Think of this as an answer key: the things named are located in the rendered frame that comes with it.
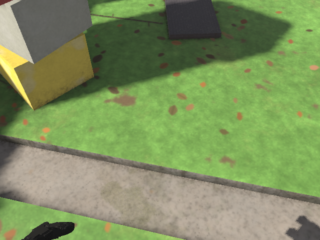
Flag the left robot hand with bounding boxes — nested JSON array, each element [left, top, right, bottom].
[[21, 222, 75, 240]]

